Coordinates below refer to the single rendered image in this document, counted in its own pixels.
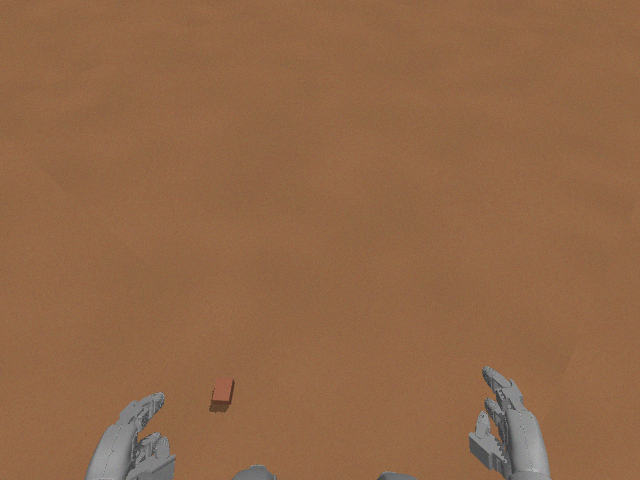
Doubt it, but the left robot hand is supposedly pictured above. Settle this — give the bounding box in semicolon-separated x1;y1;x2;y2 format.
84;392;176;480

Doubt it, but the right robot hand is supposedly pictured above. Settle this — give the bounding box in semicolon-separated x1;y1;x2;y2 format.
469;366;550;480

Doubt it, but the small box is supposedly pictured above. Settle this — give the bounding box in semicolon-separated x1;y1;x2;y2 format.
212;377;235;405

